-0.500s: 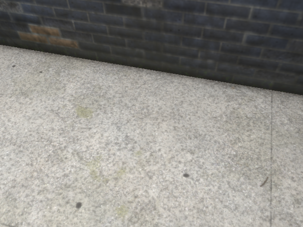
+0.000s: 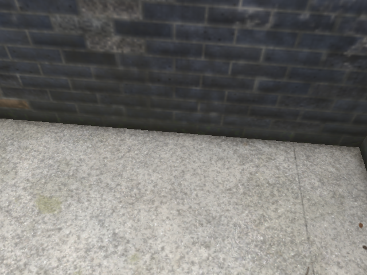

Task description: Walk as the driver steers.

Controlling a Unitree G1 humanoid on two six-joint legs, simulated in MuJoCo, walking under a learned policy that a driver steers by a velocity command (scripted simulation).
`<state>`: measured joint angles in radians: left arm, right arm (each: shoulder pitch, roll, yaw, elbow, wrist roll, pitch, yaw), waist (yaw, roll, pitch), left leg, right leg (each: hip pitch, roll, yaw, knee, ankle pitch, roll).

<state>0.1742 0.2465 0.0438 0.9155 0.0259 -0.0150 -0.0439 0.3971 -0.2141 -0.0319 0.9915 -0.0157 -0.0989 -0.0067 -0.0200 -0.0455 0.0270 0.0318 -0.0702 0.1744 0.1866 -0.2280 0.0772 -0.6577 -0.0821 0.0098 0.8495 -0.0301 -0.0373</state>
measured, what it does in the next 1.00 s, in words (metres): walks ahead, turning right: right foot, then left foot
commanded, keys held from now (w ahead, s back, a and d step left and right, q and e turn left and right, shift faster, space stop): w+e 0.12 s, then e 0.44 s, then no key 0.44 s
